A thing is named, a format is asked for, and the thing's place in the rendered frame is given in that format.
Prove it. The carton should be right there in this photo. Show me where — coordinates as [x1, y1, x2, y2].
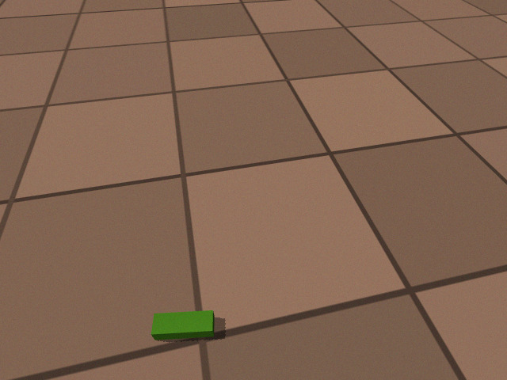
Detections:
[151, 310, 215, 340]

